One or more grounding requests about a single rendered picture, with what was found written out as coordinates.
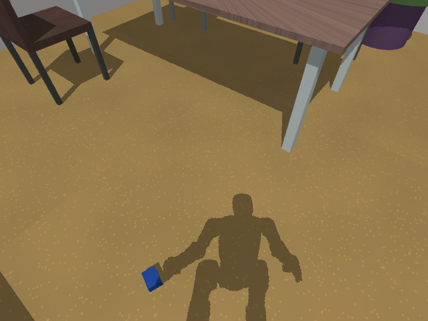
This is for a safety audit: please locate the small box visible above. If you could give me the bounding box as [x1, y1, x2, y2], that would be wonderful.
[141, 266, 163, 292]

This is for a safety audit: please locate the table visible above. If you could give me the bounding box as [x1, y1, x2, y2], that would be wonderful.
[74, 0, 392, 152]

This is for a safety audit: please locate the potted plant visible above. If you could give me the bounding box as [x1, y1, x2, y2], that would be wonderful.
[362, 0, 428, 50]

